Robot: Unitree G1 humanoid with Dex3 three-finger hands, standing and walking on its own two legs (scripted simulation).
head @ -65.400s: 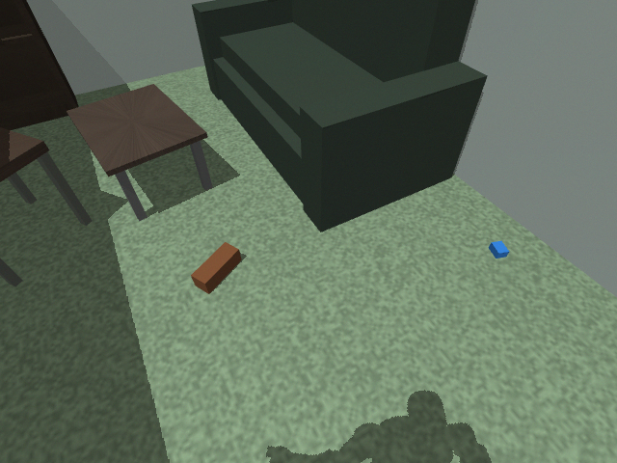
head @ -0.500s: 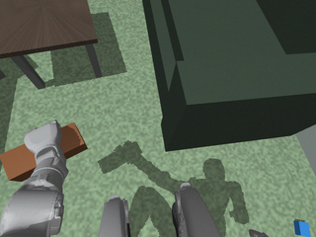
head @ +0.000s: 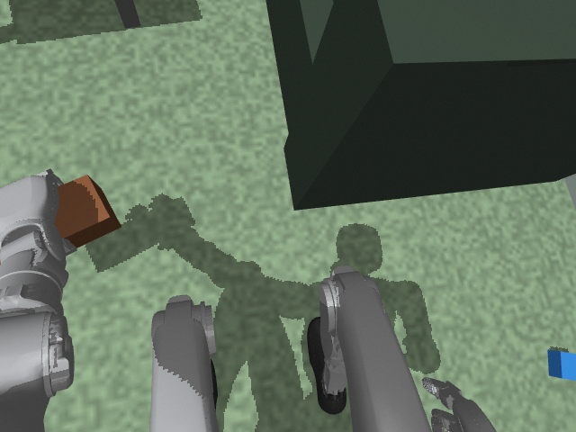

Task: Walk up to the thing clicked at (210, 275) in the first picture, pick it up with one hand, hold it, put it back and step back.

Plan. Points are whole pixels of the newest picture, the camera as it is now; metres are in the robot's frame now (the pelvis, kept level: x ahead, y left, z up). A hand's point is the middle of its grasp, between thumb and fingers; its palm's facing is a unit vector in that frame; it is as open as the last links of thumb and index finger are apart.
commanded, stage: crouch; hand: left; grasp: from above
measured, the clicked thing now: (39, 231) +0.44 +0.34 -0.20
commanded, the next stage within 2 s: lower in 0.66 s
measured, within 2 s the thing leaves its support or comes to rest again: neither
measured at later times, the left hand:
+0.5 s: hand (62, 229) +0.45 +0.32 -0.24, palm faces -0.41 -0.19 -0.89, open 10.5 cm
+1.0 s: hand (71, 231) +0.46 +0.33 -0.30, palm faces -0.43 -0.21 -0.88, open 10.5 cm
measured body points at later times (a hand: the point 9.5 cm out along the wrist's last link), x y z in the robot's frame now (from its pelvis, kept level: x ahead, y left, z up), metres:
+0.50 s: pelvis -0.01 +0.01 -0.07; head +0.25 +0.06 +0.30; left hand +0.47 +0.33 -0.19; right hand +0.02 -0.27 -0.17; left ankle +0.06 +0.13 -0.41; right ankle +0.10 -0.15 -0.41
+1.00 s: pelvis -0.01 +0.02 -0.10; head +0.27 +0.09 +0.25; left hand +0.48 +0.34 -0.25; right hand +0.02 -0.26 -0.19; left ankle +0.06 +0.13 -0.41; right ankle +0.10 -0.15 -0.41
